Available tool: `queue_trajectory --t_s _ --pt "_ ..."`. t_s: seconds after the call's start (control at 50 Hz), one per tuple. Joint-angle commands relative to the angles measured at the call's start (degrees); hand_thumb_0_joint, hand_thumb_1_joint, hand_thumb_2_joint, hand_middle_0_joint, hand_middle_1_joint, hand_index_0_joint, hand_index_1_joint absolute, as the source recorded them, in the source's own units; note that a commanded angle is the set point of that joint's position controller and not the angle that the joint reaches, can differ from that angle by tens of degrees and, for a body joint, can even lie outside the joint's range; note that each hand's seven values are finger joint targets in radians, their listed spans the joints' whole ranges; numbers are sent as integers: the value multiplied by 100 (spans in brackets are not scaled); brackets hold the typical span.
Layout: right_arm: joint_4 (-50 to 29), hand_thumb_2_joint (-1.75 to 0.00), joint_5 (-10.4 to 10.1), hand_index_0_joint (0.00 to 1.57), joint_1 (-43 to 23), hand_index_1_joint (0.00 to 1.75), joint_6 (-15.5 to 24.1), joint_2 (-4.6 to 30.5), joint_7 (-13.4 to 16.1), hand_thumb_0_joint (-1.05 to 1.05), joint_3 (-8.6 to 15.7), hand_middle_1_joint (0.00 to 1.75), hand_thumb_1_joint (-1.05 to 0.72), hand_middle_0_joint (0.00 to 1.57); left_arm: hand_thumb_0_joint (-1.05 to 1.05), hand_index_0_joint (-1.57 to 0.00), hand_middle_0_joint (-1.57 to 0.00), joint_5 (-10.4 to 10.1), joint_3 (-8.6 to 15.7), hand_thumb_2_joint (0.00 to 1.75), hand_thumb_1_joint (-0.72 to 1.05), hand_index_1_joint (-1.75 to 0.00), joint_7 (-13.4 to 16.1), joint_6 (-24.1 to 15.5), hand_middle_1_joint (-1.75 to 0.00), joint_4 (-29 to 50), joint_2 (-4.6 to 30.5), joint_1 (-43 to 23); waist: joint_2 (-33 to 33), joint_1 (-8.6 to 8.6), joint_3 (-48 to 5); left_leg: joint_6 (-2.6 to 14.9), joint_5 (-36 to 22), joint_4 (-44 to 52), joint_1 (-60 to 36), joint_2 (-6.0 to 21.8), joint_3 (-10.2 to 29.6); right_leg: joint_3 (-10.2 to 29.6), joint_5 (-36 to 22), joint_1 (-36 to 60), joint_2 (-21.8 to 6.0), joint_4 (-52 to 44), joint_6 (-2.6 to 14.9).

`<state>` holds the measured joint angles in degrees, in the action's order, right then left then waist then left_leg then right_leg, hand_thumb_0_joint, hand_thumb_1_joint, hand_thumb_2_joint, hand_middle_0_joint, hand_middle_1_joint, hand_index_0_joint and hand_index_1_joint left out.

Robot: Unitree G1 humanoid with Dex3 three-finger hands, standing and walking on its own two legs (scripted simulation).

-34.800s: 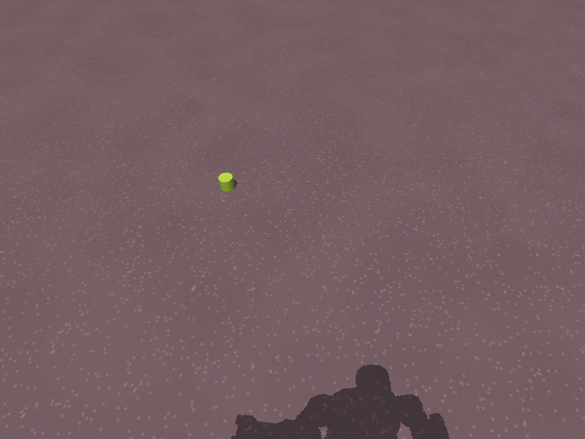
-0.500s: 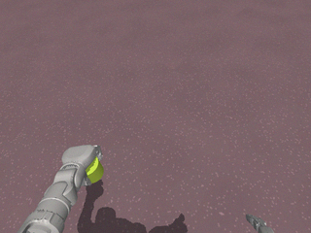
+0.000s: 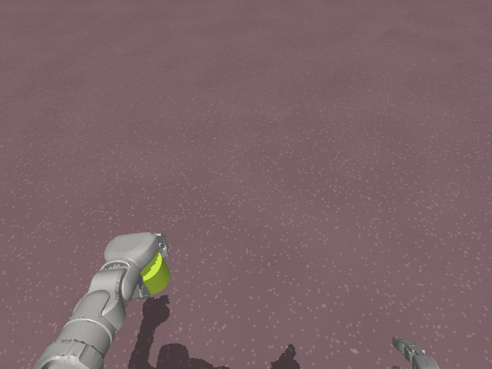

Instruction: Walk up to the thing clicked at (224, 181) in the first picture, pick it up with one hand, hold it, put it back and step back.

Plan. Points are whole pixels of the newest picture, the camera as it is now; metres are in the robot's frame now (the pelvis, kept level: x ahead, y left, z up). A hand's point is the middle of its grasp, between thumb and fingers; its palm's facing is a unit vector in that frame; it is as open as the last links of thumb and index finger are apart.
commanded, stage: hold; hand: left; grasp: from above
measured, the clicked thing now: (148, 271) +0.32 +0.22 -0.07
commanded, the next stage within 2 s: crouch in 1.18 s
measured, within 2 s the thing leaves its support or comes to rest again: neither
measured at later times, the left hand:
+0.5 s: hand (138, 286) +0.27 +0.21 -0.03, palm faces -0.44 -0.05 -0.90, open 9.6 cm
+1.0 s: hand (138, 282) +0.28 +0.22 -0.03, palm faces -0.44 -0.05 -0.90, open 9.7 cm
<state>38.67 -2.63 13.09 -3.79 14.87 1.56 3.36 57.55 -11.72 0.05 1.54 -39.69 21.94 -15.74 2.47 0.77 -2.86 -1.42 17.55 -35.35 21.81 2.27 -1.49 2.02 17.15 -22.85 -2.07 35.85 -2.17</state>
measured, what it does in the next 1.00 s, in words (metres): stands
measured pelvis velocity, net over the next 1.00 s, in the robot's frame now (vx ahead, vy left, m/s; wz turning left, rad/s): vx -0.01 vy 0.00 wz -0.01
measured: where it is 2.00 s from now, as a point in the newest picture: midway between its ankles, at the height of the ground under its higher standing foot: outside the picture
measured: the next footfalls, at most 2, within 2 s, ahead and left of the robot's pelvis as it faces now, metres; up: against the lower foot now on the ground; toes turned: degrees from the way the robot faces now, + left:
none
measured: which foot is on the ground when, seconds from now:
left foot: down 0.00-1.00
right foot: down 0.00-1.00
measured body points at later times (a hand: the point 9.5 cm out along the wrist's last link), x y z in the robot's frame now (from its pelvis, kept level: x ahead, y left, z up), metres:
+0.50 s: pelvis -0.02 +0.00 +0.01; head -0.02 -0.03 +0.45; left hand +0.29 +0.21 +0.02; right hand +0.12 -0.26 -0.11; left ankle +0.00 +0.14 -0.73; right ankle +0.01 -0.14 -0.73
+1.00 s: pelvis -0.01 +0.00 +0.01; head +0.00 -0.03 +0.46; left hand +0.30 +0.22 +0.02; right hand +0.14 -0.25 -0.11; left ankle +0.00 +0.14 -0.73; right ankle +0.01 -0.14 -0.73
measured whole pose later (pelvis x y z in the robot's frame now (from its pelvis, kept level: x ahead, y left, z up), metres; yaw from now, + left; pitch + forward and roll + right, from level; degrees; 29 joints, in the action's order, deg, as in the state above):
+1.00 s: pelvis -0.01 +0.00 +0.01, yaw +0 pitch +1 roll +1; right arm 38.6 -3.3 10.0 -3.3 14.2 2.9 1.6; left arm 57.0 -12.7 -1.4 1.2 -35.3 22.1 -13.8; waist 2.9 -0.5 0.4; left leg -1.5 13.5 -28.8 16.0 2.1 -1.9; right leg 2.3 13.5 -17.5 -2.2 30.2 -2.0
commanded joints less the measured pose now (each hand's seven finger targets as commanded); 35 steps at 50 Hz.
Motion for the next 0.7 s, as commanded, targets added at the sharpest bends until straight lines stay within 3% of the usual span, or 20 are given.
queue_trajectory --t_s 0.0,0.06,0.14,0.18,0.24,0.3,0.44,0.52,0.56,0.58,0.62,0.68 --pt "-743 -90 -18 20 -333 30 163 747 75 0 196 30 -90 20 0 -92 -88 -21 476 83 56 -83 171 -4 -87 1114 1128 -1811 -232 21 -1428 199 -1508 454 -849 -305 -127 -197 -1373 583 344 -576 168" --pt "-804 -90 -29 20 -437 30 162 764 91 0 186 30 -90 20 0 -92 -88 -49 568 82 57 -80 142 -4 -85 1121 1223 -1745 -221 -63 -1223 186 -1207 588 -811 -290 -121 -216 -1026 555 351 -702 190" --pt "-832 -90 -32 20 -528 30 184 742 97 0 144 30 -90 20 0 -90 -86 -63 450 80 55 -82 99 -17 -87 1211 1115 -1768 -243 -23 -1157 186 -1034 692 -850 -272 -81 -213 -834 537 358 -755 200" --pt "-854 -90 -37 20 -556 30 191 753 112 0 134 30 -90 20 0 -89 -84 -76 568 80 54 -83 113 -27 -89 1249 1258 -1834 -168 -60 -1186 178 -970 730 -858 -274 -89 -210 -753 559 360 -796 207" --pt "-870 -90 -39 20 -647 30 219 720 118 0 113 30 -90 20 0 -90 -85 -84 491 80 55 -84 105 -49 -89 1447 1183 -1957 -137 -73 -1230 178 -882 785 -945 -286 -105 -180 -675 577 338 -849 208" --pt "-856 -90 -38 20 -696 30 246 684 137 0 83 30 -91 20 0 -90 -85 -96 600 81 54 -85 129 -44 -90 1342 1260 -1818 -282 -95 -1144 209 -718 786 -881 -324 -136 -152 -509 658 306 -956 164" --pt "-869 -90 -63 20 -823 30 277 674 163 0 55 30 -91 20 0 -93 -87 -114 474 81 58 -84 43 -23 -90 1516 1162 -1719 -298 -94 -1081 208 -669 908 -997 -314 -154 -148 -452 665 296 -1033 172" --pt "-881 -90 -65 20 -871 30 294 664 184 0 34 30 -91 20 0 -91 -86 -145 545 81 56 -84 -33 -27 -89 1658 1260 -1802 -216 -134 -1021 197 -486 1011 -1002 -293 -127 -158 -265 680 319 -1098 189" --pt "-889 -90 -78 20 -882 30 309 645 194 0 14 30 -91 20 0 -90 -85 -153 415 81 55 -86 -73 -35 -92 1689 1144 -1865 -193 -113 -1066 188 -611 1042 -1080 -271 -106 -167 -393 677 333 -1063 204" --pt "-882 -90 -82 20 -880 30 298 661 205 0 22 30 -91 20 0 -90 -85 -135 559 79 53 -83 -78 -30 -88 1526 1286 -1746 -218 -125 -1005 201 -618 1020 -1069 -291 -130 -156 -395 705 317 -1114 187" --pt "-903 -90 -86 20 -906 30 306 636 207 0 -2 30 -91 20 0 -89 -83 -163 560 80 53 -85 -89 -42 -91 1485 1224 -1551 -297 -177 -928 204 -576 1031 -995 -316 -151 -150 -317 756 311 -1145 180" --pt "-882 -90 -80 20 -892 30 308 627 212 0 -7 30 -91 20 0 -89 -84 -135 417 80 53 -85 -105 -61 -91 1590 1138 -1773 -286 -87 -963 200 -695 1039 -1063 -295 -135 -162 -452 695 327 -1131 190"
